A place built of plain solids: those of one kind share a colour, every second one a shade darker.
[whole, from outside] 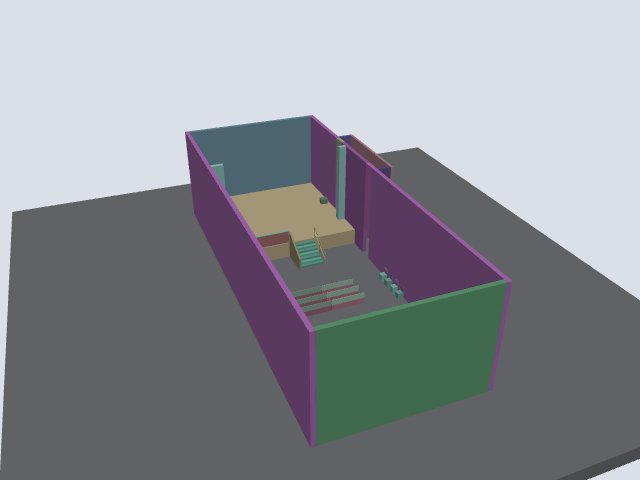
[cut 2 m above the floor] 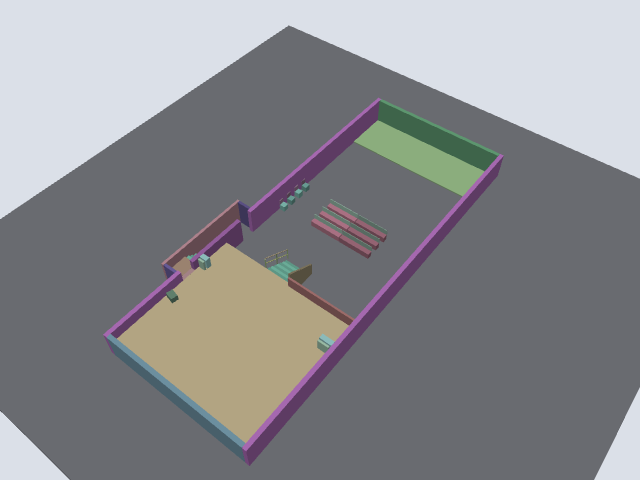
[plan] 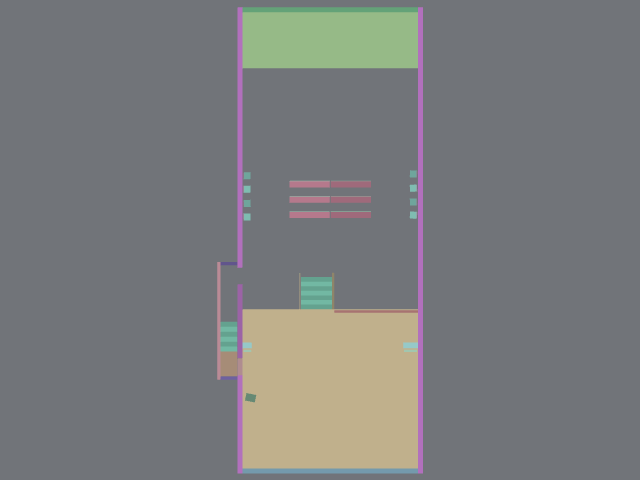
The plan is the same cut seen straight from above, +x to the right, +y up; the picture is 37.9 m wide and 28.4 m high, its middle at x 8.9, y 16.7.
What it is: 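A parish, school or music hall with a timber stage behind a plastered proscenium wall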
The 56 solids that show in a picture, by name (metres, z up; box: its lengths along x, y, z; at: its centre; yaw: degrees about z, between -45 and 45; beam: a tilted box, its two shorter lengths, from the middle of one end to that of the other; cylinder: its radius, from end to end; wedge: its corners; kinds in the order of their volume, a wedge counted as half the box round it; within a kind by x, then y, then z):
{
 "boards_main_1": {"box": [10.39, 9.43, 1.25], "at": [9.5, 7.89, 0.58]},
 "wall_side_1": {"box": [0.3, 5.82, 7.43], "at": [4.16, 5.79, 3.67]},
 "wall_side_2": {"box": [0.3, 4.37, 7.43], "at": [4.16, 11.9, 3.67]},
 "wall_side_3": {"box": [0.3, 15.41, 7.43], "at": [4.16, 22.76, 3.67]},
 "wall_side_4": {"box": [0.3, 27.59, 7.43], "at": [14.85, 16.67, 3.67]},
 "wall_back_1": {"box": [10.39, 0.3, 7.43], "at": [9.5, 3.03, 3.67]},
 "wall_rear_1": {"box": [10.39, 0.3, 7.43], "at": [9.5, 30.32, 3.67]},
 "wall_pass_out_1": {"box": [0.2, 6.97, 7.43], "at": [2.91, 11.92, 3.67]},
 "step_1": {"box": [1.0, 0.59, 1.08], "at": [3.51, 10.1, 0.49]},
 "step_2": {"box": [1.0, 0.59, 0.91], "at": [3.51, 10.39, 0.41]},
 "step_3": {"box": [1.0, 0.59, 0.74], "at": [3.51, 10.69, 0.32]},
 "step_4": {"box": [1.0, 0.59, 0.57], "at": [3.51, 10.98, 0.23]},
 "step_5": {"box": [1.0, 0.59, 0.39], "at": [3.51, 11.27, 0.15]},
 "step_6": {"box": [1.0, 0.59, 0.22], "at": [3.51, 11.57, 0.06]},
 "step_7": {"box": [1.84, 0.55, 1.1], "at": [8.69, 12.61, 0.5]},
 "step_8": {"box": [1.84, 0.55, 0.95], "at": [8.69, 12.88, 0.43]},
 "step_9": {"box": [1.84, 0.55, 0.8], "at": [8.69, 13.15, 0.35]},
 "step_10": {"box": [1.84, 0.55, 0.65], "at": [8.69, 13.42, 0.28]},
 "step_11": {"box": [1.84, 0.55, 0.5], "at": [8.69, 13.69, 0.2]},
 "step_12": {"box": [1.84, 0.55, 0.35], "at": [8.69, 13.97, 0.13]},
 "step_13": {"box": [1.84, 0.55, 0.2], "at": [8.69, 14.24, 0.05]},
 "floor_rear_1": {"box": [10.39, 3.31, 0.14], "at": [9.5, 28.52, 0.02]},
 "wall_pros_1": {"box": [0.56, 0.34, 6.23], "at": [4.59, 10.46, 4.27]},
 "wall_pros_2": {"box": [0.87, 0.34, 6.23], "at": [14.26, 10.46, 4.27]},
 "wall_pass_end_1": {"box": [1.0, 0.2, 7.43], "at": [3.51, 8.53, 3.67]},
 "wall_pass_end_2": {"box": [1.0, 0.2, 7.43], "at": [3.51, 15.31, 3.67]},
 "bench_seat_1": {"box": [2.38, 0.36, 0.45], "at": [8.29, 18.18, 0.23]},
 "bench_seat_2": {"box": [2.38, 0.36, 0.45], "at": [8.29, 19.09, 0.23]},
 "bench_seat_3": {"box": [2.38, 0.36, 0.45], "at": [8.29, 19.99, 0.23]},
 "bench_seat_4": {"box": [2.38, 0.36, 0.45], "at": [10.72, 18.18, 0.23]},
 "bench_seat_5": {"box": [2.38, 0.36, 0.45], "at": [10.72, 19.09, 0.23]},
 "bench_seat_6": {"box": [2.38, 0.36, 0.45], "at": [10.72, 19.99, 0.23]},
 "boards_pass_1": {"box": [1.0, 1.47, 1.25], "at": [3.51, 9.37, 0.58]},
 "wall_side_over_hall_1": {"box": [0.3, 0.98, 5.28], "at": [4.16, 14.57, 4.74]},
 "wall_side_over_wing_1": {"box": [0.3, 1.01, 4.08], "at": [4.16, 9.2, 5.34]},
 "drape_1": {"box": [0.46, 0.14, 4.98], "at": [4.6, 10.14, 3.65]},
 "drape_2": {"box": [0.77, 0.14, 4.98], "at": [14.25, 10.14, 3.65]},
 "guard_dwarf_1": {"box": [4.95, 0.14, 0.98], "at": [12.22, 12.47, 1.65]},
 "chair_seat_1": {"box": [0.42, 0.42, 0.45], "at": [4.58, 18.06, 0.23], "yaw": 1.2},
 "chair_seat_2": {"box": [0.42, 0.42, 0.45], "at": [4.58, 18.86, 0.23], "yaw": 2.3},
 "chair_seat_3": {"box": [0.42, 0.42, 0.45], "at": [4.58, 19.7, 0.23], "yaw": -0.5},
 "chair_seat_4": {"box": [0.42, 0.42, 0.45], "at": [4.58, 20.5, 0.23], "yaw": -1.4},
 "chair_seat_5": {"box": [0.42, 0.42, 0.45], "at": [14.43, 18.17, 0.23], "yaw": -1.3},
 "chair_seat_6": {"box": [0.42, 0.42, 0.45], "at": [14.43, 18.95, 0.23], "yaw": 1.2},
 "chair_seat_7": {"box": [0.42, 0.42, 0.45], "at": [14.43, 19.77, 0.23], "yaw": 1.5},
 "chair_seat_8": {"box": [0.42, 0.42, 0.45], "at": [14.43, 20.61, 0.23], "yaw": -1.7},
 "boards_sill_1": {"box": [0.3, 1.01, 1.25], "at": [4.16, 9.2, 0.58]},
 "wall_cheek_1": {"wedge": [[9.62, 12.61, -0.05], [9.62, 12.61, 2.15], [9.62, 14.76, -0.05], [9.62, 14.76, 0.96], [9.74, 12.61, -0.05], [9.74, 12.61, 2.15], [9.74, 14.76, -0.05], [9.74, 14.76, 0.96]]},
 "bench_back_1": {"box": [2.38, 0.04, 0.41], "at": [8.29, 18.38, 0.66]},
 "bench_back_2": {"box": [2.38, 0.04, 0.41], "at": [8.29, 19.29, 0.66]},
 "bench_back_3": {"box": [2.38, 0.04, 0.41], "at": [8.29, 20.19, 0.66]},
 "bench_back_4": {"box": [2.38, 0.04, 0.41], "at": [10.72, 18.38, 0.66]},
 "bench_back_5": {"box": [2.38, 0.04, 0.41], "at": [10.72, 19.29, 0.66]},
 "bench_back_6": {"box": [2.38, 0.04, 0.41], "at": [10.72, 20.19, 0.66]},
 "crate_1": {"box": [0.6, 0.45, 0.42], "at": [4.8, 7.37, 1.42], "yaw": -11.5},
 "guard_cap_1": {"box": [4.95, 0.17, 0.04], "at": [12.22, 12.47, 2.16]}
}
